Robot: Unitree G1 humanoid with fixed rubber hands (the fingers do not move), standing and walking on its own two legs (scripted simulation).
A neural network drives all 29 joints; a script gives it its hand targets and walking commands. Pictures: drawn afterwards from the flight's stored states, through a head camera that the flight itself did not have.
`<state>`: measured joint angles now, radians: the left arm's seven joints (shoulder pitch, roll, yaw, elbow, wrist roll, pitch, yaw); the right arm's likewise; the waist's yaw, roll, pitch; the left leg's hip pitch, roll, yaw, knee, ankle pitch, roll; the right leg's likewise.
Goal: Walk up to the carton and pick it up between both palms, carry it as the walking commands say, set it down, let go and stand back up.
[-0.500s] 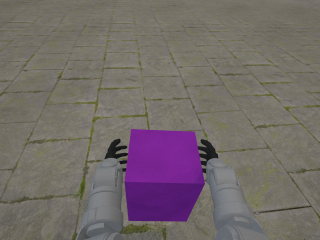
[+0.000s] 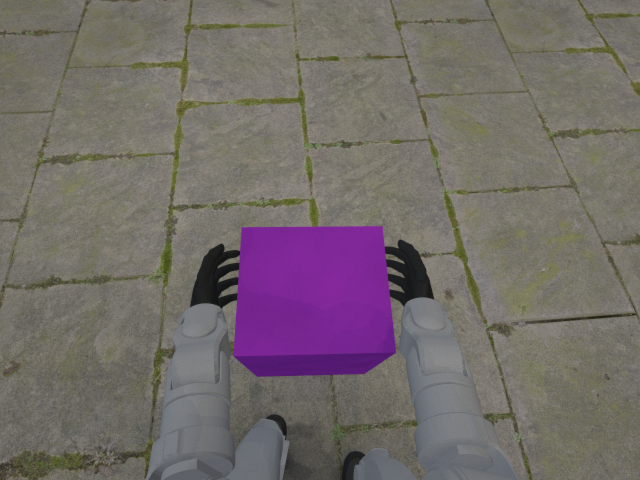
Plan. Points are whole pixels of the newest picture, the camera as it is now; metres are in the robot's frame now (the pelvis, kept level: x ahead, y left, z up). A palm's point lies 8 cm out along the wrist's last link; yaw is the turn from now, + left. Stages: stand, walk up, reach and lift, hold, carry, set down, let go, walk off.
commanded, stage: set down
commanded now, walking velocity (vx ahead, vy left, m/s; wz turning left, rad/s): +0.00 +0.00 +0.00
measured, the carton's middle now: (311, 311) +0.35 +0.07 -0.13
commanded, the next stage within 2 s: none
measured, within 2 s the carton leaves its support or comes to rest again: neither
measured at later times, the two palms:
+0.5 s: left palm (215, 306) +0.33 +0.21 -0.13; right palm (393, 301) +0.38 -0.05 -0.13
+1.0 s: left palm (226, 308) +0.36 +0.22 -0.23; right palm (380, 302) +0.41 -0.05 -0.22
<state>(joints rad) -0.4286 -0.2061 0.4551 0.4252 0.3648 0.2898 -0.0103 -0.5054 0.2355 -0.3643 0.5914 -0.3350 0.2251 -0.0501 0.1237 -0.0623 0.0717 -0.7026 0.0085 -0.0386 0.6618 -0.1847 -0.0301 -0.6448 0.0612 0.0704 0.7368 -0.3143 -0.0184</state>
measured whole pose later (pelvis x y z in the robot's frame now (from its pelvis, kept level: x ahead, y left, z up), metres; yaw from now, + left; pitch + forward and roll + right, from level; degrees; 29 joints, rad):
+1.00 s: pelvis -0.04 +0.01 -0.16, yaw -1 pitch +38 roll -1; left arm -0.71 -0.11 0.50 0.55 0.27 0.27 0.02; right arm -0.81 0.15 -0.40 0.71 -0.25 0.21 -0.10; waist 0.11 -0.08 -0.19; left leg -1.68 0.00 -0.06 1.41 -0.39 -0.03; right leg -1.59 0.10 0.04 1.47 -0.53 0.01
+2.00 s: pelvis -0.07 +0.01 -0.29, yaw -3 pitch +43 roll -3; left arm -1.06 0.04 0.51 0.69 0.22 0.27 0.02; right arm -1.14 0.05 -0.39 0.82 -0.18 0.21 -0.17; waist 0.13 -0.09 -0.02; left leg -2.16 -0.01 -0.08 1.83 -0.42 -0.04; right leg -2.07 0.13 0.02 1.90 -0.58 0.03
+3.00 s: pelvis -0.07 +0.01 -0.36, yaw -4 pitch +41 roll -2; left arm -1.23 0.15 0.46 0.82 0.14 0.25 0.03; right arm -1.32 -0.04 -0.31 0.94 -0.11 0.19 -0.22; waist 0.15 -0.08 0.16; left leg -2.34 -0.01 -0.07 2.05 -0.43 -0.05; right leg -2.25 0.17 0.02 2.13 -0.60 0.06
